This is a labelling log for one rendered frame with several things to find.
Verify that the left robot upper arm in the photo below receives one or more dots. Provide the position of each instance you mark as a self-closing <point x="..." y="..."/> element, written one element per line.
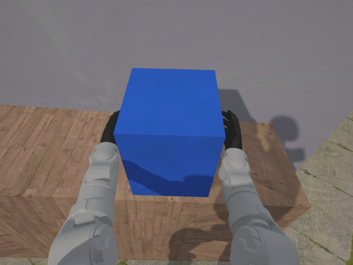
<point x="93" y="244"/>

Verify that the pedestal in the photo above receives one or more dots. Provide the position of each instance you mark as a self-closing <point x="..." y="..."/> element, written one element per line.
<point x="44" y="155"/>

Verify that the left robot forearm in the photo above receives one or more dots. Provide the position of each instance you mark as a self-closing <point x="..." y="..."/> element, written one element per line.
<point x="98" y="190"/>

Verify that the right robot hand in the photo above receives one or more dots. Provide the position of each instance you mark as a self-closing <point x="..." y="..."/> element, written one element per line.
<point x="233" y="135"/>

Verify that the left robot hand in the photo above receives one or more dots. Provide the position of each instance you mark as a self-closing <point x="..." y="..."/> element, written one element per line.
<point x="108" y="135"/>

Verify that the right robot upper arm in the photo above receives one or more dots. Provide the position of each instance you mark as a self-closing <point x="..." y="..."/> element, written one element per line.
<point x="253" y="245"/>

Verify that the right robot forearm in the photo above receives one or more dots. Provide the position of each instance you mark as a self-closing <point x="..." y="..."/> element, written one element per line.
<point x="240" y="195"/>

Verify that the carton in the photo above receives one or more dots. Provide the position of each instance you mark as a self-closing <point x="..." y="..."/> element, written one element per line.
<point x="170" y="131"/>

